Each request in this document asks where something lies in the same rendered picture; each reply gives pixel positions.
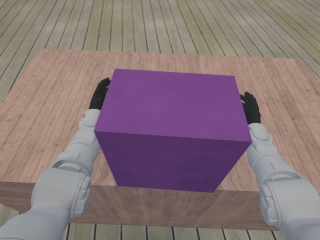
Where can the right robot forearm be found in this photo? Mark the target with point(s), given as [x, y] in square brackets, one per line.
[264, 159]

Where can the left robot upper arm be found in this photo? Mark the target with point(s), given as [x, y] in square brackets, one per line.
[61, 196]

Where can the carton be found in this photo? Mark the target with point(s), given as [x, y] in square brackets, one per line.
[172, 130]

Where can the right robot hand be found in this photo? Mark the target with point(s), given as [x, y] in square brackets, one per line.
[251, 108]

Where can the left robot forearm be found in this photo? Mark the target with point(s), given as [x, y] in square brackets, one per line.
[82, 150]

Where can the pedestal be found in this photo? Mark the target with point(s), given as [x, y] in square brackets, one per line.
[40, 116]

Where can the right robot upper arm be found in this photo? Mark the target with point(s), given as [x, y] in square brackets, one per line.
[291, 205]

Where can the left robot hand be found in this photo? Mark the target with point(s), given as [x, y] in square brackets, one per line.
[100, 94]

